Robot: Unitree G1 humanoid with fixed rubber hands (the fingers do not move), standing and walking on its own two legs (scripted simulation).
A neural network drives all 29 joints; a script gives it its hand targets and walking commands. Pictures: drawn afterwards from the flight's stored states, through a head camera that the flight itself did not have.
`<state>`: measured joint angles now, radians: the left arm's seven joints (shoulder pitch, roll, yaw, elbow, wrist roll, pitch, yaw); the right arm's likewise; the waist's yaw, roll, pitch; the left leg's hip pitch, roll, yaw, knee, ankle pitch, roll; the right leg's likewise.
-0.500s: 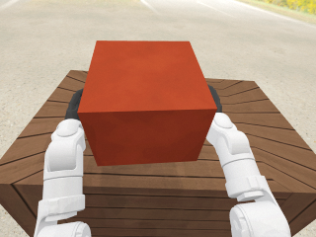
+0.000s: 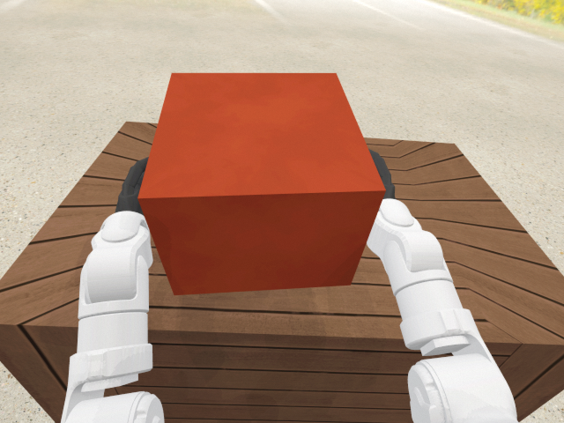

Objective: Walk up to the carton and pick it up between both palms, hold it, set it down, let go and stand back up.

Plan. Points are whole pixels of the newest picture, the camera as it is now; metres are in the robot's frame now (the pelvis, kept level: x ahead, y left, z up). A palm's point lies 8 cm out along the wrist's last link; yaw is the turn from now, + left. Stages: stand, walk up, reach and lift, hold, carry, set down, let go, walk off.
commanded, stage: hold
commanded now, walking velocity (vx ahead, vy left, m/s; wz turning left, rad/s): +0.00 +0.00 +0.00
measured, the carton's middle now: (259, 177) +0.40 +0.01 +0.20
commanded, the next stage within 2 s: set down in 0.80 s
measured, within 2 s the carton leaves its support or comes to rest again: neither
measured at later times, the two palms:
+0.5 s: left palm (134, 215) +0.35 +0.18 +0.17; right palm (378, 203) +0.36 -0.16 +0.19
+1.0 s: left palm (130, 214) +0.35 +0.18 +0.18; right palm (376, 205) +0.36 -0.16 +0.18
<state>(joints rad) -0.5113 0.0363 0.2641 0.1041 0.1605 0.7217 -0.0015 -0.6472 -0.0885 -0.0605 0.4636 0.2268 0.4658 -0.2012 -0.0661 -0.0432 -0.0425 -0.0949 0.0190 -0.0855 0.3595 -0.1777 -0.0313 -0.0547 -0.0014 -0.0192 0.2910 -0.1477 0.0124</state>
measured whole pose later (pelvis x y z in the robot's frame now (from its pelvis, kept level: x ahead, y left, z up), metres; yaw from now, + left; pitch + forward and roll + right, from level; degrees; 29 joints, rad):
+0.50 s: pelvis +0.00 +0.00 +0.00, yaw +0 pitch -5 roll -1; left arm -0.50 0.04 0.25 0.09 0.16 0.73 0.00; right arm -0.63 -0.09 -0.05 0.44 0.24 0.47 -0.21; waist -0.07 -0.04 -0.05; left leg -0.10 0.02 -0.08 0.36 -0.18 -0.03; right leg -0.06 0.00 -0.01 0.29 -0.15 0.01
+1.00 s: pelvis +0.00 +0.00 +0.00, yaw +0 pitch -7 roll -1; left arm -0.52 0.00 0.28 0.09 0.19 0.66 0.00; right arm -0.62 -0.06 -0.11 0.46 0.18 0.37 -0.16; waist -0.05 -0.05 0.00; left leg -0.07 0.02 -0.08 0.37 -0.19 -0.03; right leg -0.02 0.00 -0.01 0.30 -0.15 0.01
